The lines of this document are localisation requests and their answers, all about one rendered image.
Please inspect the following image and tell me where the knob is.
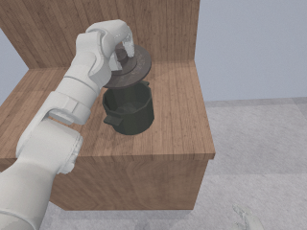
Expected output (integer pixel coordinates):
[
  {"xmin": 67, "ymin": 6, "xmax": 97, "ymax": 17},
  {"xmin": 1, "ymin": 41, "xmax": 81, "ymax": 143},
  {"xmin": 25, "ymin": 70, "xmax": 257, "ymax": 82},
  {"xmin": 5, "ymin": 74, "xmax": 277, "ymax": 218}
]
[{"xmin": 114, "ymin": 48, "xmax": 129, "ymax": 66}]

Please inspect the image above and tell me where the pot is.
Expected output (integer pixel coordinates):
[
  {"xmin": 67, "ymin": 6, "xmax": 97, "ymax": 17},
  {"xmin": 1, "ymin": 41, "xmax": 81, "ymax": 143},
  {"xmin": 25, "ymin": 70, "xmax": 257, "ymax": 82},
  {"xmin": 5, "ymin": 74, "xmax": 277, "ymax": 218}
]
[{"xmin": 102, "ymin": 80, "xmax": 154, "ymax": 135}]

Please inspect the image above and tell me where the robot left forearm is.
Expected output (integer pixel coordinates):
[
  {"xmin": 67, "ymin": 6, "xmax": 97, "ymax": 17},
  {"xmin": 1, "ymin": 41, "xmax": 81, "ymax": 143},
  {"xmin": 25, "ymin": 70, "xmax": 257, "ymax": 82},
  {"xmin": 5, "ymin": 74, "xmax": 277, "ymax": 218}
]
[{"xmin": 15, "ymin": 27, "xmax": 116, "ymax": 158}]

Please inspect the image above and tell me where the left robot hand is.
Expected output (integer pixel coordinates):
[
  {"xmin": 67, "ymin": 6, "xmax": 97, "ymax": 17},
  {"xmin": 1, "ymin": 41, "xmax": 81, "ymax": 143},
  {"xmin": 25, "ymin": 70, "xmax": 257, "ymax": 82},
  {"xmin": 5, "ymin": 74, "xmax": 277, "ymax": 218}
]
[{"xmin": 86, "ymin": 19, "xmax": 134, "ymax": 71}]

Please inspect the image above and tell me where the right robot hand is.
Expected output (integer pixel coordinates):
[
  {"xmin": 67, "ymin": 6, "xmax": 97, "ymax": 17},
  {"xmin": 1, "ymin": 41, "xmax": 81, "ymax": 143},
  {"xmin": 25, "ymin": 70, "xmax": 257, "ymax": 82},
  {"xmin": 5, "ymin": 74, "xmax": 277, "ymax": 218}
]
[{"xmin": 229, "ymin": 203, "xmax": 265, "ymax": 230}]

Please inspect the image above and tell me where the lid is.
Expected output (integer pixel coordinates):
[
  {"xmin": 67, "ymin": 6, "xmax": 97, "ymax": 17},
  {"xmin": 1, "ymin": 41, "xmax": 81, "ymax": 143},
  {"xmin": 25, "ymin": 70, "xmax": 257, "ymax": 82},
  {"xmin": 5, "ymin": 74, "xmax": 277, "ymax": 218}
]
[{"xmin": 103, "ymin": 43, "xmax": 152, "ymax": 89}]

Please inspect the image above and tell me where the left robot upper arm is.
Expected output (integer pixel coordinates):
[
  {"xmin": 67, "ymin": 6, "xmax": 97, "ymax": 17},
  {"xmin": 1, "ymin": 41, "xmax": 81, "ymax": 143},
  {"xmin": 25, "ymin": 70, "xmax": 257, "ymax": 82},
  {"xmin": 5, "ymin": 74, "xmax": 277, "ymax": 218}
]
[{"xmin": 0, "ymin": 117, "xmax": 83, "ymax": 230}]

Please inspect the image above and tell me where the table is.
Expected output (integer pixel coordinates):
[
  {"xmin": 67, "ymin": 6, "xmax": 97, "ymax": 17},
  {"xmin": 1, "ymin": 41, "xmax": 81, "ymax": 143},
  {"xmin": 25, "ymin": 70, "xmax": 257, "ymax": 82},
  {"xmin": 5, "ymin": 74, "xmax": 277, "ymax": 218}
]
[{"xmin": 0, "ymin": 0, "xmax": 216, "ymax": 211}]

